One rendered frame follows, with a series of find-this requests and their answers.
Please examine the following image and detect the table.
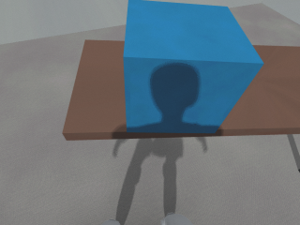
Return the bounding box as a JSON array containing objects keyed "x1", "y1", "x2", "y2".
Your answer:
[{"x1": 62, "y1": 39, "x2": 300, "y2": 172}]

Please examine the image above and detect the carton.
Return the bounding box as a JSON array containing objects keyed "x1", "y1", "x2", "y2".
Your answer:
[{"x1": 123, "y1": 0, "x2": 264, "y2": 134}]

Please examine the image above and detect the right robot thigh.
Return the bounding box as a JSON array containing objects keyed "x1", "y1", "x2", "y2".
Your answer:
[{"x1": 160, "y1": 214, "x2": 193, "y2": 225}]

